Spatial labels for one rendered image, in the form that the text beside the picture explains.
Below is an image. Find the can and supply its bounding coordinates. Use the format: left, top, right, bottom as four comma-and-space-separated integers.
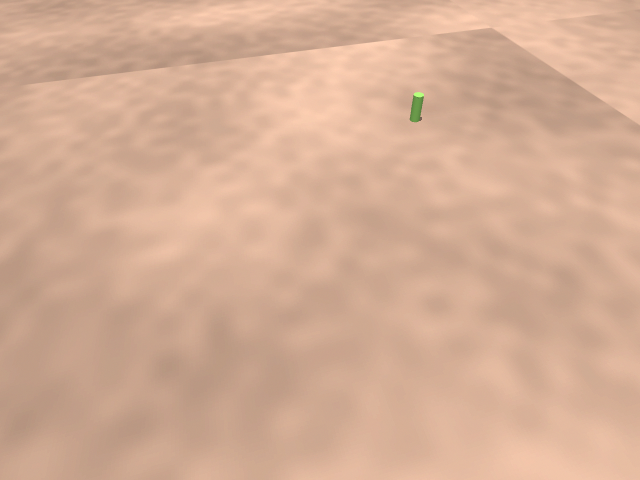
410, 92, 424, 122

